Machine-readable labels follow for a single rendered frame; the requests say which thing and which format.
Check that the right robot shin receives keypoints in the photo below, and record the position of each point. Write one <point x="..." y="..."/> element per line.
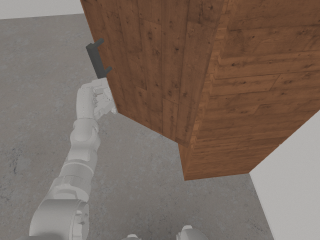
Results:
<point x="187" y="227"/>

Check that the handle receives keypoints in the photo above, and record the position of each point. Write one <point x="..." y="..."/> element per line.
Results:
<point x="96" y="59"/>

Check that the cupboard door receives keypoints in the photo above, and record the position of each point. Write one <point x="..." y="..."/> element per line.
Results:
<point x="159" y="51"/>

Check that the robot left forearm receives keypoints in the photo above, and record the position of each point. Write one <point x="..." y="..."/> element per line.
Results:
<point x="74" y="180"/>

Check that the left robot shin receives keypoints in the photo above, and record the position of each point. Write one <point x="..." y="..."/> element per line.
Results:
<point x="132" y="235"/>

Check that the left robot upper arm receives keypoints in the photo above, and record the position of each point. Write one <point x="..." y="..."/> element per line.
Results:
<point x="60" y="219"/>

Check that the robot left hand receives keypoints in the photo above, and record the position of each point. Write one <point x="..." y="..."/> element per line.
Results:
<point x="90" y="106"/>

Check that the robot shin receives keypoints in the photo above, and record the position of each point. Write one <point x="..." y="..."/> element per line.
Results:
<point x="187" y="227"/>
<point x="132" y="235"/>

